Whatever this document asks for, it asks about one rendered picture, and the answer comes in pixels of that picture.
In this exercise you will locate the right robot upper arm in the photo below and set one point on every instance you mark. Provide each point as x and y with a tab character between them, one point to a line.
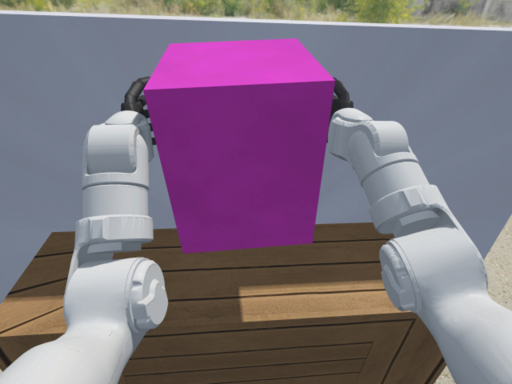
436	274

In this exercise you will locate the carton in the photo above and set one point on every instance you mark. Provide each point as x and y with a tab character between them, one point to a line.
241	130

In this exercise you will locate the right robot forearm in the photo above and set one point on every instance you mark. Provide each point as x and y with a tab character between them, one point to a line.
401	199

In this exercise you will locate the right robot hand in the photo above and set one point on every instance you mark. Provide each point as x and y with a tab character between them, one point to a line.
341	101

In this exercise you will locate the left robot forearm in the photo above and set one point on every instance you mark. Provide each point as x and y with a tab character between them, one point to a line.
115	183

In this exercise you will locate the left robot upper arm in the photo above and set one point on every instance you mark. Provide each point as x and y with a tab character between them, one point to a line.
109	307

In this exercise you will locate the pedestal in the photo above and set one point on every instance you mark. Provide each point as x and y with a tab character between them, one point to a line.
313	313

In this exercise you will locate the left robot hand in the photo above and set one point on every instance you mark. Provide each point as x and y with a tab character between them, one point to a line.
134	102

